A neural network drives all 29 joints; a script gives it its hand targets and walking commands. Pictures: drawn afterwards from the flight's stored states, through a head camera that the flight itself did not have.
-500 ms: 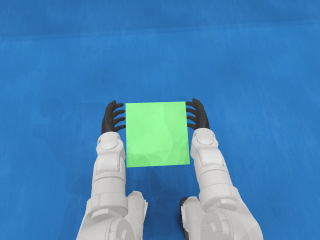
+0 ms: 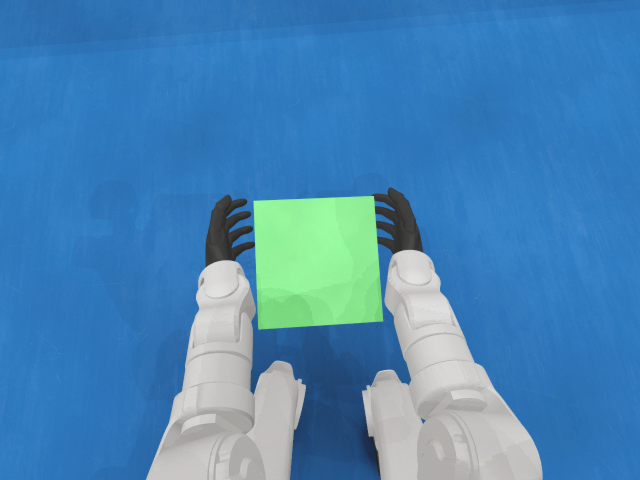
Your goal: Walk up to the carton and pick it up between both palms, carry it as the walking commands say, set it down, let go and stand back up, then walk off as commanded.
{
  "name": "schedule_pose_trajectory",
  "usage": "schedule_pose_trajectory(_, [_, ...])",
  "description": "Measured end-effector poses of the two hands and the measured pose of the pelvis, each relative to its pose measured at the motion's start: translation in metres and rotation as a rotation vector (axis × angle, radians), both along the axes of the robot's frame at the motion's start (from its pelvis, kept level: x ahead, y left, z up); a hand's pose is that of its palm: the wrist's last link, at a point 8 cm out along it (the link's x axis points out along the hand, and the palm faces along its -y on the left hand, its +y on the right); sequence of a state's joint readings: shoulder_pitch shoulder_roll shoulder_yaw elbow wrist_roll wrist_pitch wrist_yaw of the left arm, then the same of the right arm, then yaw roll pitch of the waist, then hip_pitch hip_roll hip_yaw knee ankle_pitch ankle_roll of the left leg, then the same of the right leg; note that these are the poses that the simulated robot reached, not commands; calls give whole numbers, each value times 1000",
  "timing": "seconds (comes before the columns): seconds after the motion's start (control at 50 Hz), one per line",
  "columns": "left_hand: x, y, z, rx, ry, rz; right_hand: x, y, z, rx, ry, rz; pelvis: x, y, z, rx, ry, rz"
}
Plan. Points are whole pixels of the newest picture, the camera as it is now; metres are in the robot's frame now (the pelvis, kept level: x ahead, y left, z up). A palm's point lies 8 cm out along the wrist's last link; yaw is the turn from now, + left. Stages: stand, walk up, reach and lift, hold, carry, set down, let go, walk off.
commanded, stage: set down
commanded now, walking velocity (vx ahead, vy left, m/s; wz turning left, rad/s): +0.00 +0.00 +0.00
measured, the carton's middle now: (312, 265) +0.39 +0.05 -0.16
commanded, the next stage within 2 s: none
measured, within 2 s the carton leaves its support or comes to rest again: neither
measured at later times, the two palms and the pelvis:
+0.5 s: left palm (232, 258) +0.39 +0.17 -0.15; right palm (387, 253) +0.42 -0.06 -0.15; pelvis -0.02 -0.01 -0.07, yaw +0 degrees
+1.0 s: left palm (241, 260) +0.41 +0.18 -0.23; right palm (375, 255) +0.44 -0.05 -0.24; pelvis -0.04 +0.01 -0.14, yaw -1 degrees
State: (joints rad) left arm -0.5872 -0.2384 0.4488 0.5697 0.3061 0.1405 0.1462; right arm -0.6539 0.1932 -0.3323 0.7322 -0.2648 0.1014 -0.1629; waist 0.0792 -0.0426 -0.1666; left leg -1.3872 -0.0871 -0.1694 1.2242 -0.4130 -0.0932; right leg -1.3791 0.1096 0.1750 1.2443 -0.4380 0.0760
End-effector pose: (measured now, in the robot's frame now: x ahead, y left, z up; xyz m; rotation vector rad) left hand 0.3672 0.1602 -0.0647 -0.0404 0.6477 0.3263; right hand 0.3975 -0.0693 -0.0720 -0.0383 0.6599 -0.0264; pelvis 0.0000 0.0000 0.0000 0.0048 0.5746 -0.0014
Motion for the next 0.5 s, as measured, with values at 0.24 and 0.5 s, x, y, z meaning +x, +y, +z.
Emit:
schedule_pose_trajectory(0.24, [10,2,-39,8,14,-14,6,1,-41,3,13,-11,-7,-11,-34,10,37,-10])
schedule_pose_trajectory(0.5, [24,9,-82,-2,20,-22,18,8,-82,-19,20,-12,-18,-7,-69,4,67,-9])
